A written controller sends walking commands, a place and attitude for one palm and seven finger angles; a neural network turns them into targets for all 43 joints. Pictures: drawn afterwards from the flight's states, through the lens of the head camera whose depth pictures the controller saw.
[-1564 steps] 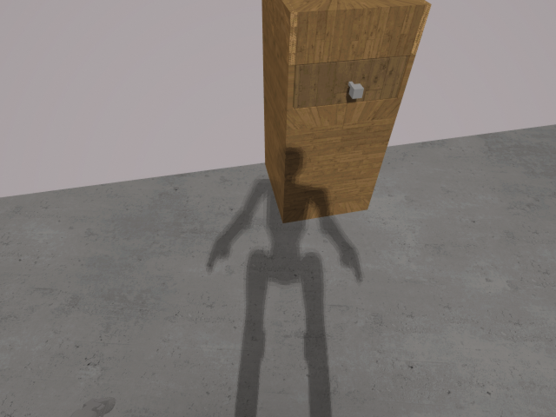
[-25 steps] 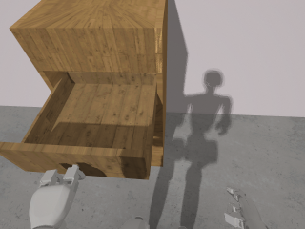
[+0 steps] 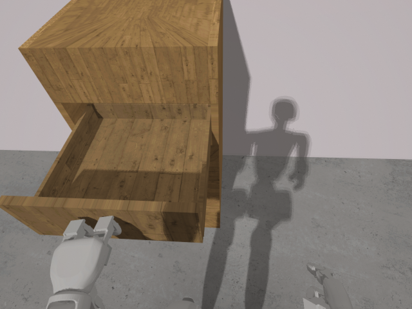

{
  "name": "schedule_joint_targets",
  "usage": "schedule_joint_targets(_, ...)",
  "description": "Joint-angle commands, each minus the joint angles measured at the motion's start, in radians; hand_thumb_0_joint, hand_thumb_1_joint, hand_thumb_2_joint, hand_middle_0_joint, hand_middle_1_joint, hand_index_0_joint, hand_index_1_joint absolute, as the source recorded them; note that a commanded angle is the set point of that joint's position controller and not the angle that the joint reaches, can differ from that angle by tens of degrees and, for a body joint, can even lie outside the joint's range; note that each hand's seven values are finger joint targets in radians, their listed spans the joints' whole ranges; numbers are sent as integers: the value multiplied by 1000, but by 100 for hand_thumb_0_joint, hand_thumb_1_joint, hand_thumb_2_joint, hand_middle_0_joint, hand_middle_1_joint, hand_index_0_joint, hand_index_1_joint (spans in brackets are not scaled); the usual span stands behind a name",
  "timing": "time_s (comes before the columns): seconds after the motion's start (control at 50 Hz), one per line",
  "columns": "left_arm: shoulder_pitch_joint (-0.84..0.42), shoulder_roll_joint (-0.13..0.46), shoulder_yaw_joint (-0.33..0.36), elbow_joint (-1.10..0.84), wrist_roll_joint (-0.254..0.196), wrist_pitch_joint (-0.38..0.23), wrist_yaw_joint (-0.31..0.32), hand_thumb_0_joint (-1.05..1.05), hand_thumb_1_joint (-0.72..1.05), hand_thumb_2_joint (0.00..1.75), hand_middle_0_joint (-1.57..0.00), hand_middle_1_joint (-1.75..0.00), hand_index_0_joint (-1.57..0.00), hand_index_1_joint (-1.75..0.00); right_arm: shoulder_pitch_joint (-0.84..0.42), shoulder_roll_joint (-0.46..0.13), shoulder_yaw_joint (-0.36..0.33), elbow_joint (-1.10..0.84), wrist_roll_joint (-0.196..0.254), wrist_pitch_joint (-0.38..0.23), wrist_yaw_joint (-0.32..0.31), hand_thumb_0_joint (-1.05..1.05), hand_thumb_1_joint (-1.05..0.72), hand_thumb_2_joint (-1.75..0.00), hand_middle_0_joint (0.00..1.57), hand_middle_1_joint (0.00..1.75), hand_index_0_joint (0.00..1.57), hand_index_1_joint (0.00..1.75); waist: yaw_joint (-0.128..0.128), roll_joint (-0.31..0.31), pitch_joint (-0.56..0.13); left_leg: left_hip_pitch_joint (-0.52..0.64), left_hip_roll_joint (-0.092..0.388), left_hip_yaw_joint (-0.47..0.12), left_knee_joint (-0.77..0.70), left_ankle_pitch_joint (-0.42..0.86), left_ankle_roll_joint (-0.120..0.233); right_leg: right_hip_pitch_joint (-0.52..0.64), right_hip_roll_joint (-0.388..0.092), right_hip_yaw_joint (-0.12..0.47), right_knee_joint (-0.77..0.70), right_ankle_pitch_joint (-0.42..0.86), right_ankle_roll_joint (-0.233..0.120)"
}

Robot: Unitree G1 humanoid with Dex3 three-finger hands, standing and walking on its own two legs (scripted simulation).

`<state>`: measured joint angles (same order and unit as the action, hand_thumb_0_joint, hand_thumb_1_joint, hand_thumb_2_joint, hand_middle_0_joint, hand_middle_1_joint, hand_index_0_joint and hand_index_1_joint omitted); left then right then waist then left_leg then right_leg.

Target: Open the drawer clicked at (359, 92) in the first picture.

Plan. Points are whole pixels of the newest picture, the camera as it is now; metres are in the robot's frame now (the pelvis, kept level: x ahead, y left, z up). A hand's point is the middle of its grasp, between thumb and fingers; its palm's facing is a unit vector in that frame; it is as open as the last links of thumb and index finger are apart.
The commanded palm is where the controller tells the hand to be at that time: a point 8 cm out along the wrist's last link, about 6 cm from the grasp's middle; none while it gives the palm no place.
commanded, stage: lift the hand off the handle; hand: left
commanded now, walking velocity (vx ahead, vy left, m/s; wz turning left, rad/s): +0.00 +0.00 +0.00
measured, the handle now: (101, 243) +0.24 +0.23 -0.01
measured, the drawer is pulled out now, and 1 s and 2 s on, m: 0.30 0.30 0.30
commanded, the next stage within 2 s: none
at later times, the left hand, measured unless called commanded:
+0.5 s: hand (90, 259) +0.21 +0.23 +0.02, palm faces +0.01 -0.11 -0.99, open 13.6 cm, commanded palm +0.18 +0.23 +0.08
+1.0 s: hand (75, 251) +0.21 +0.24 +0.06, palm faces +0.00 -0.11 -0.99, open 13.6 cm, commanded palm +0.19 +0.23 +0.12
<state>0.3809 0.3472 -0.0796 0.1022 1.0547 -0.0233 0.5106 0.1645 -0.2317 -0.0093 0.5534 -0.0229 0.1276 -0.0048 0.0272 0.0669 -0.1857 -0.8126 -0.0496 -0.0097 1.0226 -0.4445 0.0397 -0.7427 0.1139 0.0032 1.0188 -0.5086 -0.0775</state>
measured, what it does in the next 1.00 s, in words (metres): stands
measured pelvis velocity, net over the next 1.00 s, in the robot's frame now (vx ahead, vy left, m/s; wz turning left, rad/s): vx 0.02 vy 0.01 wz -0.01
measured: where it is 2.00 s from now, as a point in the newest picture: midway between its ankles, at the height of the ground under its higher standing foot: outside the picture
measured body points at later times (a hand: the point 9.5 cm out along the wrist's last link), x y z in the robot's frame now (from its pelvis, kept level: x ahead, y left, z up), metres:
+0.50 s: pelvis +0.02 +0.01 +0.02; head +0.04 -0.02 +0.46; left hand +0.20 +0.23 +0.07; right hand +0.23 -0.20 -0.08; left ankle +0.03 +0.10 -0.67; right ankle -0.01 -0.08 -0.67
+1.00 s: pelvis +0.02 +0.01 +0.03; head +0.04 -0.02 +0.48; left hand +0.20 +0.24 +0.11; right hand +0.22 -0.22 -0.07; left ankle +0.03 +0.10 -0.67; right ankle -0.01 -0.08 -0.67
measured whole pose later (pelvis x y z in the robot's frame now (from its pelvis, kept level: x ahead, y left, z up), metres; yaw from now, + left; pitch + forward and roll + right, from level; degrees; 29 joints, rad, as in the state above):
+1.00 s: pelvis +0.02 +0.01 +0.03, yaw -1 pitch +9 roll +0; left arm 0.52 0.42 -0.03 -0.14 0.98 -0.03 0.36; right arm 0.16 -0.24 0.00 0.52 -0.01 0.12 0.03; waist 0.05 0.08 -0.15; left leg -0.59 -0.05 0.00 0.85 -0.41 0.05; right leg -0.52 0.11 0.04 0.83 -0.46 -0.07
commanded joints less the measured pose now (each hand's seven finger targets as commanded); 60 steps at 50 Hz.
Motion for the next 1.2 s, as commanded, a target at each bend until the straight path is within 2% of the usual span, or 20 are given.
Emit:
schedule_joint_targets(0.0, -73, 133, 75, -223, -5, -1, 42, 0, -50, 30, -30, -120, -30, -120, -119, -112, -40, -173, -3, -50, -3, 0, -90, -90, 20, 30, 20, 30, -7, -31, -152, 262, 11, -30, -137, 157, 18, 26, -43, 61, -228, 217, 13)
schedule_joint_targets(0.12, -18, 137, 77, -281, -1, -8, 34, 0, -50, 30, -30, -120, -30, -120, -120, -108, -39, -189, -7, -49, 9, 0, -90, -90, 20, 30, 20, 30, 13, -32, -178, 310, 14, -26, -153, 207, 15, 50, -41, 60, -226, 259, 11)
schedule_joint_targets(0.28, -4, 101, 34, -324, 3, 8, 18, 0, -50, 30, -30, -120, -30, -120, -127, -105, -40, -202, 0, -45, 28, 0, -90, -90, 20, 30, 20, 30, 3, -33, -114, 347, 21, -34, -176, 247, 11, 52, -39, 42, -239, 287, 10)
schedule_joint_targets(0.32, 10, 144, 84, -341, 1, 8, 15, 0, -50, 30, -30, -120, -30, -120, -128, -107, -36, -208, -3, -45, 28, 0, -90, -90, 20, 30, 20, 30, 23, -54, -159, 352, 21, -30, -179, 258, 9, 82, -39, 61, -238, 308, 10)
schedule_joint_targets(0.34, 34, 137, 77, -333, -7, 9, 12, 0, -50, 30, -30, -120, -30, -120, -130, -104, -38, -209, 4, -46, 24, 0, -90, -90, 20, 30, 20, 30, 17, -64, -128, 343, 19, -30, -184, 256, 12, 96, -40, 58, -245, 326, 10)
schedule_joint_targets(0.4, 36, 168, 106, -357, -13, 6, 3, 0, -50, 30, -30, -120, -30, -120, -135, -105, -29, -210, 5, -45, 25, 0, -90, -90, 20, 30, 20, 30, 24, -32, -139, 356, 18, -31, -193, 274, 9, 116, -40, 66, -250, 342, 8)
schedule_joint_targets(0.52, 70, 148, 87, -407, -24, 2, -26, 0, -50, 30, -30, -120, -30, -120, -131, -101, -29, -213, 2, -50, 35, 0, -90, -90, 20, 30, 20, 30, 28, -12, -153, 403, 24, -27, -197, 319, 8, 125, -40, 70, -261, 368, 8)
schedule_joint_targets(0.54, 94, 136, 76, -401, -35, 1, -33, 0, -50, 30, -30, -120, -30, -120, -128, -98, -32, -213, 10, -53, 33, 0, -90, -90, 20, 30, 20, 30, 22, -22, -112, 396, 24, -33, -205, 319, 9, 130, -39, 62, -266, 375, 9)
schedule_joint_targets(0.56, 68, 141, 73, -426, -32, 0, -39, 0, -50, 30, -30, -120, -30, -120, -132, -102, -30, -214, 3, -53, 36, 0, -90, -90, 20, 30, 20, 30, 21, -29, -138, 404, 26, -29, -202, 322, 11, 128, -44, 64, -271, 380, 13)
schedule_joint_targets(0.64, 84, 138, 75, -421, -40, -1, -55, 0, -50, 30, -30, -120, -30, -120, -130, -98, -32, -215, 9, -54, 34, 0, -90, -90, 20, 30, 20, 30, 17, -45, -87, 393, 25, -26, -218, 285, 14, 139, -45, 69, -293, 367, 13)
schedule_joint_targets(0.66, 91, 183, 120, -424, -33, -2, -54, 0, -50, 30, -30, -120, -30, -120, -130, -104, -27, -219, 4, -53, 36, 0, -90, -90, 20, 30, 20, 30, 31, -52, -106, 390, 26, -26, -219, 281, 9, 138, -45, 79, -292, 356, 13)
schedule_joint_targets(0.68, 93, 157, 96, -414, -40, 0, -58, 0, -50, 30, -30, -120, -30, -120, -134, -100, -26, -216, 8, -51, 35, 0, -90, -90, 20, 30, 20, 30, 22, -58, -82, 380, 21, -27, -227, 269, 12, 150, -46, 71, -297, 358, 15)
schedule_joint_targets(0.7, 74, 183, 122, -422, -44, -3, -60, 0, -50, 30, -30, -120, -30, -120, -139, -103, -27, -217, 11, -50, 33, 0, -90, -90, 20, 30, 20, 30, 23, -67, -86, 381, 22, -30, -232, 272, 10, 160, -46, 81, -300, 364, 12)
schedule_joint_targets(0.92, 63, 240, 194, -455, -80, -11, -93, 0, -50, 30, -30, -120, -30, -120, -145, -107, -27, -208, 12, -55, 23, 0, -90, -90, 20, 30, 20, 30, 32, -21, -96, 408, 20, -20, -253, 258, 13, 200, -54, 109, -346, 374, 17)
schedule_joint_targets(0.98, 62, 206, 155, -484, -93, -20, -106, 0, -50, 30, -30, -120, -30, -120, -141, -102, -33, -206, 16, -61, 24, 0, -90, -90, 20, 30, 20, 30, 23, 1, -80, 431, 24, -23, -268, 264, 13, 193, -54, 91, -352, 353, 16)
schedule_joint_targets(1.04, 51, 198, 141, -488, -107, -23, -120, 0, -50, 30, -30, -120, -30, -120, -139, -103, -35, -204, 19, -65, 23, 0, -90, -90, 20, 30, 20, 30, 14, -34, -52, 428, 27, -26, -280, 237, 17, 189, -56, 88, -371, 323, 19)
schedule_joint_targets(1.06, 51, 227, 170, -505, -95, -27, -121, 0, -50, 30, -30, -120, -30, -120, -136, -108, -34, -210, 11, -66, 24, 0, -90, -90, 20, 30, 20, 30, 30, -37, -84, 438, 30, -25, -277, 253, 15, 191, -56, 96, -371, 329, 18)
schedule_joint_targets(1.14, 75, 185, 126, -507, -92, -17, -130, 0, -50, 30, -30, -120, -30, -120, -139, -100, -35, -211, 18, -65, 32, 0, -90, -90, 20, 30, 20, 30, 23, -41, -53, 445, 31, -23, -292, 261, 15, 198, -58, 87, -375, 339, 15)
schedule_joint_targets(1.16, 95, 219, 158, -509, -84, -8, -132, 0, -50, 30, -30, -120, -30, -120, -136, -105, -33, -218, 15, -63, 35, 0, -90, -90, 20, 30, 20, 30, 44, -37, -86, 446, 34, -20, -290, 268, 12, 208, -58, 87, -375, 334, 17)
schedule_joint_targets(1.18, 93, 209, 151, -497, -86, 0, -133, 0, -50, 30, -30, -120, -30, -120, -141, -101, -32, -212, 22, -60, 35, 0, -90, -90, 20, 30, 20, 30, 33, -53, -61, 438, 31, -22, -299, 262, 10, 214, -57, 87, -375, 337, 17)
